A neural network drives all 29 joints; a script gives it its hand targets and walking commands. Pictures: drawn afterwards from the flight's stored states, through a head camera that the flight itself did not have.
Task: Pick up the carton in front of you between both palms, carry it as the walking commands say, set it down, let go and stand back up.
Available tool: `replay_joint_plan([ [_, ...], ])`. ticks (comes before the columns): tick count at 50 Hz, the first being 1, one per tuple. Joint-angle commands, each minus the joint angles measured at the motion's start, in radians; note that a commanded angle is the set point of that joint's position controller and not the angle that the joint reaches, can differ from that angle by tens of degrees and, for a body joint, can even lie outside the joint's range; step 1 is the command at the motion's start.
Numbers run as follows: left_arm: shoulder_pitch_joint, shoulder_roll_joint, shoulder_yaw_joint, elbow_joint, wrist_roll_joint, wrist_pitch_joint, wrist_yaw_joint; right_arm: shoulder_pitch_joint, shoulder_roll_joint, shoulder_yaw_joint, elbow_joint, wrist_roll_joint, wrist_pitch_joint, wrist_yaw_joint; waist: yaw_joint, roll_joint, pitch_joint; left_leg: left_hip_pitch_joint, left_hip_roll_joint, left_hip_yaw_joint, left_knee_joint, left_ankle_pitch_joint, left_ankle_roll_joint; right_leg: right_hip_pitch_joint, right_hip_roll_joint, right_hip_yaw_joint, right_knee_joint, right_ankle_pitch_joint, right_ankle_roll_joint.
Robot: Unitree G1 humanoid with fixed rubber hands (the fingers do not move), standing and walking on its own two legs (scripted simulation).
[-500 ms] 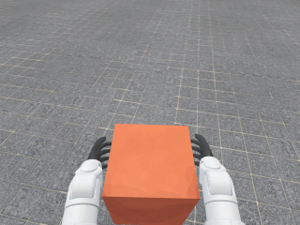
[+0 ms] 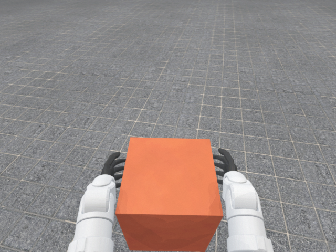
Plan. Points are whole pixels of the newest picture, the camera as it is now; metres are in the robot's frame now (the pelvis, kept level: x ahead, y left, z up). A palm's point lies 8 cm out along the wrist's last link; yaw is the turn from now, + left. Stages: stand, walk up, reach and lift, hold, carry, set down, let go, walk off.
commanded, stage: hold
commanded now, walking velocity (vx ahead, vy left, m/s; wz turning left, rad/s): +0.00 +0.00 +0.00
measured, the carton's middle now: (168, 196) +0.29 +0.00 -0.03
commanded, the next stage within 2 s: set down in 0.02 s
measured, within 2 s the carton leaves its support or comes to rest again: neither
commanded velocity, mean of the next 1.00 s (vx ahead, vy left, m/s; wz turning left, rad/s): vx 0.00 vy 0.00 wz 0.00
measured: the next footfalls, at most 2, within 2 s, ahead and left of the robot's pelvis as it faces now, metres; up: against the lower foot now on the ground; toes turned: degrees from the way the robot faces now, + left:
none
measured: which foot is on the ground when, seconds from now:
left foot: down 0.00-1.00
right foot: down 0.00-1.00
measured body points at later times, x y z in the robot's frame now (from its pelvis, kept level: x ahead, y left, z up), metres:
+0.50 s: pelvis -0.01 +0.02 -0.03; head +0.09 -0.01 +0.41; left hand +0.36 +0.13 -0.06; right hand +0.34 -0.17 -0.06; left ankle +0.00 +0.15 -0.74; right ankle +0.07 -0.09 -0.74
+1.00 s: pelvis -0.04 +0.04 -0.16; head +0.18 +0.01 +0.23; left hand +0.41 +0.13 -0.23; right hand +0.38 -0.17 -0.23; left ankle +0.00 +0.15 -0.74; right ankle +0.07 -0.09 -0.74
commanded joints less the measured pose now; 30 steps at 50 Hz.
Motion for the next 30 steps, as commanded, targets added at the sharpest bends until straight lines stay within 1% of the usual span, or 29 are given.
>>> replay_joint_plan([
  [1,-0.504,-0.909,-0.466,-0.019,-0.219,-0.034,-0.228,-0.423,0.94,0.518,0.035,0.257,-0.013,0.264,0.005,-0.07,-0.192,-0.31,-0.085,-0.048,-0.122,-0.056,0.06,0.332,0.013,0.212,-0.069,-0.129,0.048],
  [4,-0.525,-0.902,-0.45,-0.01,-0.21,-0.036,-0.23,-0.452,0.947,0.506,0.045,0.258,-0.015,0.263,0.011,-0.07,-0.194,-0.304,-0.087,-0.048,-0.117,-0.047,0.059,0.329,0.008,0.215,-0.068,-0.119,0.051],
  [6,-0.55,-0.892,-0.421,0.021,-0.191,-0.044,-0.234,-0.479,0.943,0.474,0.073,0.247,-0.024,0.262,0.011,-0.068,-0.182,-0.314,-0.087,-0.046,-0.109,-0.059,0.059,0.322,0.007,0.214,-0.063,-0.134,0.05],
  [9,-0.615,-0.877,-0.353,0.098,-0.147,-0.071,-0.239,-0.539,0.926,0.385,0.148,0.207,-0.05,0.256,0.0,-0.064,-0.158,-0.338,-0.089,-0.042,-0.086,-0.093,0.059,0.294,0.01,0.21,-0.049,-0.176,0.045],
  [12,-0.674,-0.835,-0.254,0.189,-0.075,-0.111,-0.227,-0.595,0.871,0.267,0.23,0.138,-0.089,0.236,-0.017,-0.054,-0.124,-0.381,-0.095,-0.035,-0.048,-0.111,0.058,0.247,0.018,0.201,-0.02,-0.189,0.038],
  [16,-0.678,-0.725,-0.12,0.265,0.026,-0.182,-0.183,-0.599,0.743,0.117,0.293,0.036,-0.162,0.197,-0.035,-0.046,-0.094,-0.483,-0.109,-0.031,0.02,-0.109,0.054,0.155,0.041,0.178,0.066,-0.129,0.029],
  [18,-0.646,-0.668,-0.073,0.286,0.059,-0.231,-0.162,-0.573,0.673,0.073,0.301,-0.002,-0.215,0.186,-0.038,-0.046,-0.109,-0.54,-0.117,-0.03,0.056,-0.086,0.048,0.102,0.051,0.171,0.116,-0.066,0.03],
  [20,-0.609,-0.625,-0.057,0.288,0.068,-0.291,-0.147,-0.545,0.624,0.063,0.304,-0.018,-0.278,0.181,-0.035,-0.045,-0.156,-0.604,-0.125,-0.024,0.1,-0.045,0.038,0.044,0.059,0.17,0.173,0.032,0.032],
  [22,-0.593,-0.614,-0.078,0.284,0.053,-0.362,-0.138,-0.539,0.615,0.086,0.308,-0.013,-0.354,0.18,-0.03,-0.05,-0.233,-0.665,-0.137,-0.013,0.15,0.003,0.028,-0.009,0.066,0.169,0.235,0.13,0.034],
  [25,-0.62,-0.657,-0.172,0.279,0.003,-0.473,-0.124,-0.577,0.648,0.176,0.302,0.032,-0.47,0.184,-0.021,-0.036,-0.385,-0.743,-0.153,-0.006,0.225,0.063,0.014,-0.079,0.078,0.157,0.335,0.216,0.035],
  [27,-0.664,-0.704,-0.261,0.279,-0.042,-0.534,-0.115,-0.615,0.681,0.242,0.308,0.067,-0.528,0.189,-0.031,-0.031,-0.515,-0.809,-0.159,-0.009,0.29,0.09,0.001,-0.134,0.086,0.151,0.415,0.25,0.036],
  [30,-0.734,-0.755,-0.401,0.241,-0.12,-0.599,-0.095,-0.65,0.721,0.338,0.298,0.109,-0.589,0.189,-0.061,-0.038,-0.757,-0.878,-0.167,-0.019,0.393,0.164,-0.016,-0.18,0.093,0.147,0.531,0.344,0.037],
])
